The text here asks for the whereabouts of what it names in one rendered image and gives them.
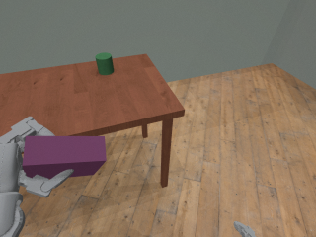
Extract left robot hand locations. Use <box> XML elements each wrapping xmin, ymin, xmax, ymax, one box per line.
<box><xmin>0</xmin><ymin>117</ymin><xmax>74</xmax><ymax>198</ymax></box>

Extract robot left forearm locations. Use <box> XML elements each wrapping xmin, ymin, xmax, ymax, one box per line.
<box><xmin>0</xmin><ymin>192</ymin><xmax>26</xmax><ymax>237</ymax></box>

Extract table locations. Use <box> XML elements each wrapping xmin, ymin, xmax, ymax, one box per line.
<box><xmin>0</xmin><ymin>53</ymin><xmax>185</xmax><ymax>188</ymax></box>

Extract right robot hand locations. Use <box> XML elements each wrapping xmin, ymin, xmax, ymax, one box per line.
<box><xmin>233</xmin><ymin>221</ymin><xmax>256</xmax><ymax>237</ymax></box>

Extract sponge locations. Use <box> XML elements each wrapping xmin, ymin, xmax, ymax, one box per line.
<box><xmin>22</xmin><ymin>135</ymin><xmax>107</xmax><ymax>179</ymax></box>

